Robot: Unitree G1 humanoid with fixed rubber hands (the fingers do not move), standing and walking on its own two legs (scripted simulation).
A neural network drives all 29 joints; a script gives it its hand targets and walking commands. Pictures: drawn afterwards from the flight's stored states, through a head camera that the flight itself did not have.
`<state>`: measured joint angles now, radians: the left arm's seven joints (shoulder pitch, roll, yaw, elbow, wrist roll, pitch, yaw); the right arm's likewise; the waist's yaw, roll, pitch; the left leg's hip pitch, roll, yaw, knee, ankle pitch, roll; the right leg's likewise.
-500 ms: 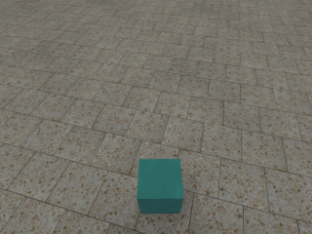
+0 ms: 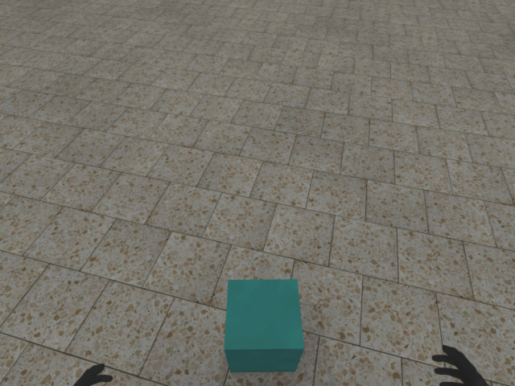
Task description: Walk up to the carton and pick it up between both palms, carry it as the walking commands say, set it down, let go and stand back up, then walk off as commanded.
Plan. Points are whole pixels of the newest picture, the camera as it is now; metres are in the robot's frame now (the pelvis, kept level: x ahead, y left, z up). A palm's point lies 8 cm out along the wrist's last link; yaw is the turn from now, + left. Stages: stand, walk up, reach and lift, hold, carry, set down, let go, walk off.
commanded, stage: walk up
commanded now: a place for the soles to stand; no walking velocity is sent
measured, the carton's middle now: (262, 327) +0.43 +0.02 -0.64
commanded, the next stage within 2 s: stand in 0.44 s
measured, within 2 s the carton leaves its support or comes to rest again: neither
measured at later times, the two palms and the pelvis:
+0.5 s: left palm out of the picture +0.08 +0.32 -0.10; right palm out of the picture +0.08 -0.31 -0.11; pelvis -0.01 +0.00 +0.00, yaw +1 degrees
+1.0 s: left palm (103, 375) +0.16 +0.29 -0.12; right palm (449, 380) +0.18 -0.28 -0.11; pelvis -0.02 +0.00 -0.03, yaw -2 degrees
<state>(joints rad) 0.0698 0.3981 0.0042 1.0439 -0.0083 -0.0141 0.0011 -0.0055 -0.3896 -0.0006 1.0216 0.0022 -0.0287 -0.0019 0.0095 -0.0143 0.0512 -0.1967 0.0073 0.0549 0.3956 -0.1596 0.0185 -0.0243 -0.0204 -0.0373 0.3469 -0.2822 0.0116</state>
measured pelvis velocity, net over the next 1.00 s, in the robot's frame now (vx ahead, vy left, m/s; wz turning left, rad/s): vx -0.02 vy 0.00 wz -0.03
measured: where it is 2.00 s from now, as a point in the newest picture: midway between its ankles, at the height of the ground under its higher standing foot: outside the picture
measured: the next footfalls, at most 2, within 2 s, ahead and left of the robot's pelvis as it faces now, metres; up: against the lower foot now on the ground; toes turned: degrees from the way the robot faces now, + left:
none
